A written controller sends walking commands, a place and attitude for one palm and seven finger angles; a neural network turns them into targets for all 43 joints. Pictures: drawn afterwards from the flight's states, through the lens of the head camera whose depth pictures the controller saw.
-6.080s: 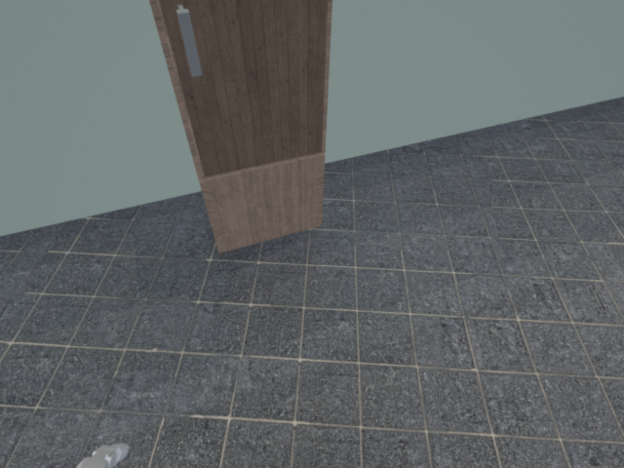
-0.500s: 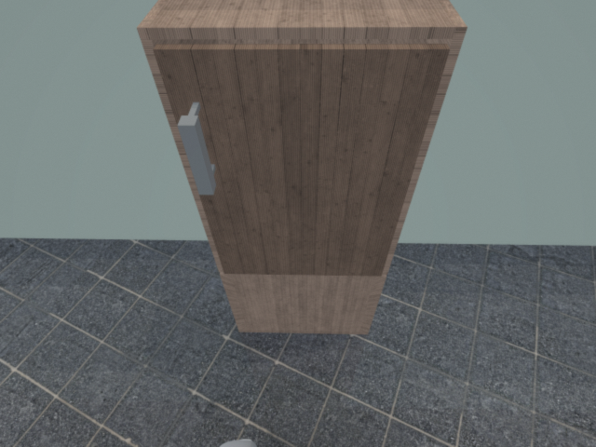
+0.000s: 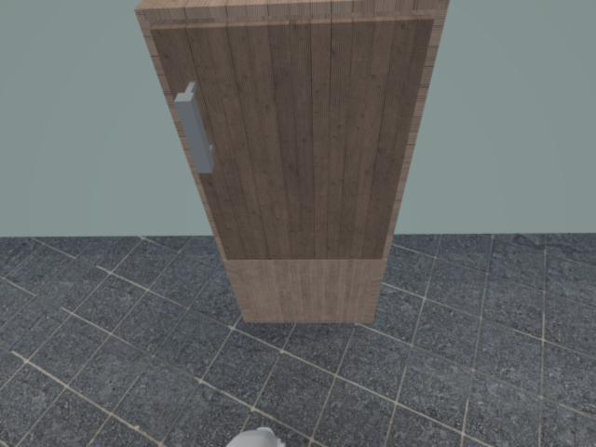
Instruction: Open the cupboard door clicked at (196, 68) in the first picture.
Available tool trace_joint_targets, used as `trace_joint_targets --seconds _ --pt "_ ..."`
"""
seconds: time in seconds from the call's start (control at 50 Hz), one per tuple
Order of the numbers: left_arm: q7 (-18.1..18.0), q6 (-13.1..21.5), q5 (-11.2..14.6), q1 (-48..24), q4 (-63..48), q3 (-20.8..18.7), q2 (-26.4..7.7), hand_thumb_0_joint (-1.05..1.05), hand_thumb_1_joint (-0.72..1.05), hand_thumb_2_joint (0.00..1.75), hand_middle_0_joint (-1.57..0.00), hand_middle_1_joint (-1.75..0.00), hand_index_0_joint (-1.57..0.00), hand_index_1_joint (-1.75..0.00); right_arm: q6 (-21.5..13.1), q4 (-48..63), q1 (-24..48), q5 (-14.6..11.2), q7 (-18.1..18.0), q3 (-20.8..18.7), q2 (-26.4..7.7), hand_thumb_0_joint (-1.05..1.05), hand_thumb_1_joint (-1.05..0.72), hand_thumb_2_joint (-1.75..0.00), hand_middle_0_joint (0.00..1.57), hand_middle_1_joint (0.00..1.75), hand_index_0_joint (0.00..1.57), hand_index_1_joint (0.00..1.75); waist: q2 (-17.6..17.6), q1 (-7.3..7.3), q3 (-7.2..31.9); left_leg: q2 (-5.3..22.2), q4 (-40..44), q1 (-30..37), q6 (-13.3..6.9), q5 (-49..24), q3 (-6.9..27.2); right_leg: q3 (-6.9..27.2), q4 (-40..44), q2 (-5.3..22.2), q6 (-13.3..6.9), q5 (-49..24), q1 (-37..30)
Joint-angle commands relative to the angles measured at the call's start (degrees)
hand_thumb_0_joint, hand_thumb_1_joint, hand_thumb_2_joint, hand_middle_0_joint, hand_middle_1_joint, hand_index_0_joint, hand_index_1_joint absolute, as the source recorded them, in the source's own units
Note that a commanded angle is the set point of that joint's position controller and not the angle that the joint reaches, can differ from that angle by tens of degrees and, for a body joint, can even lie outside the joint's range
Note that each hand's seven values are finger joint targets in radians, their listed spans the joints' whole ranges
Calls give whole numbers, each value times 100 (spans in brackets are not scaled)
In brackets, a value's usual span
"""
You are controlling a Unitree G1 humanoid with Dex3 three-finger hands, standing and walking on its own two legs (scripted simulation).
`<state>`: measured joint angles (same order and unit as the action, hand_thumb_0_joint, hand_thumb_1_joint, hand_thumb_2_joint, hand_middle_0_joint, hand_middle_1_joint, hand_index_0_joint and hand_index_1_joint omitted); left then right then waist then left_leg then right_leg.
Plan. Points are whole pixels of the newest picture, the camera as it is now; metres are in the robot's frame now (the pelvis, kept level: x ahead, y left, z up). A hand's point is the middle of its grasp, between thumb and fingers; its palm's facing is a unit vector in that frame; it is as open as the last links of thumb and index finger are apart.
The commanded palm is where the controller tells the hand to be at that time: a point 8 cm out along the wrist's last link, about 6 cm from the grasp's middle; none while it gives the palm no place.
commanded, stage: come to a stop and stand still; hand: left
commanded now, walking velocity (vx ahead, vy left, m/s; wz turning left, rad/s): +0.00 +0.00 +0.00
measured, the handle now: (199, 128) +0.59 +0.21 +0.12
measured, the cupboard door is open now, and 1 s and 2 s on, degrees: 0 0 0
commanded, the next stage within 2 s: none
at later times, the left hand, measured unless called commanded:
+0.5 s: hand out of the picture -0.07 +0.18 -0.16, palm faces +0.05 -0.98 -0.22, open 7.4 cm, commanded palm none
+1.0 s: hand out of the picture -0.14 +0.12 -0.15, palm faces +0.06 -0.99 -0.15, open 7.4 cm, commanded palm none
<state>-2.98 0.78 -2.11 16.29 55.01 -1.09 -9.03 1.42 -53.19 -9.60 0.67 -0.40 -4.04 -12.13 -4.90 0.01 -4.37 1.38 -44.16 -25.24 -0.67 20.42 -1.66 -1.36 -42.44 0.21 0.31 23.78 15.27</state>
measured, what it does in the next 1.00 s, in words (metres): walks backwards: left foot, then right foot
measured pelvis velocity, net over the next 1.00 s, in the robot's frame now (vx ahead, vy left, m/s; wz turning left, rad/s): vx -0.13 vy -0.03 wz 0.03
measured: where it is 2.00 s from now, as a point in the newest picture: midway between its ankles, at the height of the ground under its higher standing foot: outside the picture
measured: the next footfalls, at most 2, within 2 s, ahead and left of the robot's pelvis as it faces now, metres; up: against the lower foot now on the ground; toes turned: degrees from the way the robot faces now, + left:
left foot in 0.40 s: -0.06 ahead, +0.09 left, +0.00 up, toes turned +4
right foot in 0.62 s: -0.06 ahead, -0.11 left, +0.00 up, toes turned +1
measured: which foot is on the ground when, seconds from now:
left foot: down 0.00-0.20, up 0.22-0.38, down 0.40-1.00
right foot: down 0.00-0.42, up 0.44-0.60, down 0.62-1.00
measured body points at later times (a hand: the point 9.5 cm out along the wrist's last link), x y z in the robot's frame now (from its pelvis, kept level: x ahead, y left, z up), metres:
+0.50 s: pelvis -0.10 -0.01 +0.02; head -0.12 +0.00 +0.47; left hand -0.07 +0.23 -0.14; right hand -0.13 -0.24 -0.13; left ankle -0.10 +0.09 -0.71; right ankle -0.04 -0.11 -0.69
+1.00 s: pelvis -0.13 -0.03 +0.02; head -0.13 -0.03 +0.47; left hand -0.14 +0.18 -0.14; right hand -0.15 -0.25 -0.13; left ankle -0.10 +0.09 -0.71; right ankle -0.10 -0.11 -0.71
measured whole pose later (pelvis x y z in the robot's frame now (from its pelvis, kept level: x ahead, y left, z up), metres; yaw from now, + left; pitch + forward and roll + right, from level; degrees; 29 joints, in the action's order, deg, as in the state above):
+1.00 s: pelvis -0.13 -0.03 +0.02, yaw +2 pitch -1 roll +0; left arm -1.4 0.0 -1.0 18.7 61.9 0.2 -7.3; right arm 0.0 -62.3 -20.3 1.4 -1.6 -0.5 -7.5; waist 0.9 0.3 -0.4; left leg 1.0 -28.7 -16.3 0.2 11.9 -1.9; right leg -2.0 -29.6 -2.3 -3.4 13.3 15.8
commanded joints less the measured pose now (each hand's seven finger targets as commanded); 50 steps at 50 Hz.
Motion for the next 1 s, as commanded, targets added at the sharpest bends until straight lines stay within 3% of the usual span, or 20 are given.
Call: trace_joint_targets --seconds 0.0,0.02,0.04,0.08,0.12,0.16,0.18,0.24,0.34,0.36,0.38,0.4,0.42,0.44,0.5,0.56,0.62,0.68,0.78,0.98 --pt "-89 -22 51 -240 -629 -197 -728 0 90 90 -20 -30 -20 -30 -166 279 -866 19 18 32 -335 0 -90 -90 20 30 20 30 865 344 352 358 1134 1450 -238 -1400 447 388 598 527 -380 -1152 1146" --pt "-78 -105 89 -96 -640 -176 -582 0 90 90 -20 -30 -20 -30 -176 273 -874 91 17 20 -565 0 -90 -90 20 30 20 30 -661 262 24 922 1919 955 -573 -920 1442 57 186 -1 -162 512 1316" --pt "-53 -157 122 107 -567 -157 -591 0 90 90 -20 -30 -20 -30 -144 277 -786 140 14 20 -602 0 -90 -90 20 30 20 30 -1380 190 -222 1239 2877 157 -798 546 2103 -127 -292 -187 -157 1091 853" --pt "25 -198 79 445 -415 -162 -717 0 90 90 -20 -30 -20 -30 -103 407 -150 114 2 25 -729 0 -90 -90 20 30 20 30 -859 -171 -649 1070 3224 -1246 -829 2224 1944 -18 -416 -50 -265 651 130" --pt "79 -142 52 1029 -183 -166 -636 0 90 90 -20 -30 -20 -30 -65 466 -61 117 -12 69 -580 0 -90 -90 20 30 20 30 50 -422 -205 585 2529 -1338 -513 1859 1220 193 627 1 -310 431 -512" --pt "86 -113 40 942 -290 -188 -998 0 90 90 -20 -30 -20 -30 82 575 -190 56 20 62 -207 0 -90 -90 20 30 20 30 1636 -268 -274 -180 494 -658 -15 777 172 2144 2804 1188 -831 2888 948" --pt "52 -105 48 313 -528 -237 -1196 0 90 90 -20 -30 -20 -30 125 540 -311 64 38 9 -206 0 -90 -90 20 30 20 30 1853 -105 -321 -157 -701 -107 12 271 169 2794 3520 1829 -1118 3143 1900" --pt "20 -67 26 -735 -880 -275 -1148 0 90 90 -20 -30 -20 -30 109 133 -1293 76 63 -6 -133 0 -90 -90 20 30 20 30 1275 469 121 -187 -1771 707 1 -17 55 1414 2989 1317 -950 1074 2149" --pt "20 -226 24 -153 -577 -275 -1044 0 90 90 -20 -30 -20 -30 -18 -63 -1816 52 8 145 129 0 -90 -90 20 30 20 30 1048 263 -104 -244 1593 1471 -22 118 -230 897 1911 800 -499 1319 1706" --pt "25 -257 64 49 -507 -213 -811 0 90 90 -20 -30 -20 -30 -69 -147 -2034 87 -21 172 101 0 -90 -90 20 30 20 30 538 234 -74 -106 2343 1424 -51 48 -66 676 1153 499 -366 1082 1422" --pt "37 -274 142 239 -484 -146 -440 0 90 90 -20 -30 -20 -30 -137 -111 -2004 134 -70 137 -150 0 -90 -90 20 30 20 30 -716 164 -107 751 3139 1094 -311 563 1088 303 109 11 -159 676 1449" --pt "52 -235 137 291 -545 -109 -363 0 90 90 -20 -30 -20 -30 -178 62 -1691 112 -125 118 -295 0 -90 -90 20 30 20 30 -970 18 -185 1359 3343 739 -666 354 1968 82 -444 -109 -43 464 1559" --pt "88 -191 150 257 -526 -138 -385 0 90 90 -20 -30 -20 -30 -193 158 -1440 152 -145 131 -382 0 -90 -90 20 30 20 30 -617 -62 36 1488 3306 394 -893 -21 1857 168 -838 -28 -95 224 1180" --pt "65 -225 81 35 -325 -143 -422 0 90 90 -20 -30 -20 -30 -260 -15 -1195 126 -177 217 -228 0 -90 -90 20 30 20 30 -1234 -110 71 1300 3376 257 -808 5 2056 427 -1021 83 -102 -4 1072" --pt "188 -183 90 135 -110 -104 -344 0 90 90 -20 -30 -20 -30 -281 -32 -796 86 -175 246 -173 0 -90 -90 20 30 20 30 -92 -255 -76 1098 3165 -125 -866 187 1308 237 -596 112 -145 -326 435" --pt "194 -78 137 259 87 -35 -205 0 90 90 -20 -30 -20 -30 -243 -260 -1122 74 -168 225 -252 0 -90 -90 20 30 20 30 201 -154 63 900 2779 296 -654 476 1057 100 1241 90 -129 -503 -183" --pt "122 19 135 382 239 -3 -523 0 90 90 -20 -30 -20 -30 -218 -380 -1314 13 -122 299 83 0 -90 -90 20 30 20 30 1031 -2 -81 155 1898 374 -181 164 408 1416 2433 880 -546 87 22" --pt "115 45 155 94 220 -16 -611 0 90 90 -20 -30 -20 -30 -133 -592 -1556 54 -86 287 92 0 -90 -90 20 30 20 30 1482 209 112 73 1504 1210 -91 -89 169 1413 2791 803 -549 1166 897" --pt "112 29 155 144 274 -20 -534 0 90 90 -20 -30 -20 -30 -153 -751 -1555 69 -82 318 143 0 -90 -90 20 30 20 30 690 173 -195 199 1942 1069 -114 21 334 1063 2534 538 -451 871 1009" --pt "134 59 140 454 476 -26 -464 0 90 90 -20 -30 -20 -30 -235 -784 -1416 72 -122 338 92 0 -90 -90 20 30 20 30 221 27 -103 306 2299 688 -135 146 522 952 2369 467 -428 350 398"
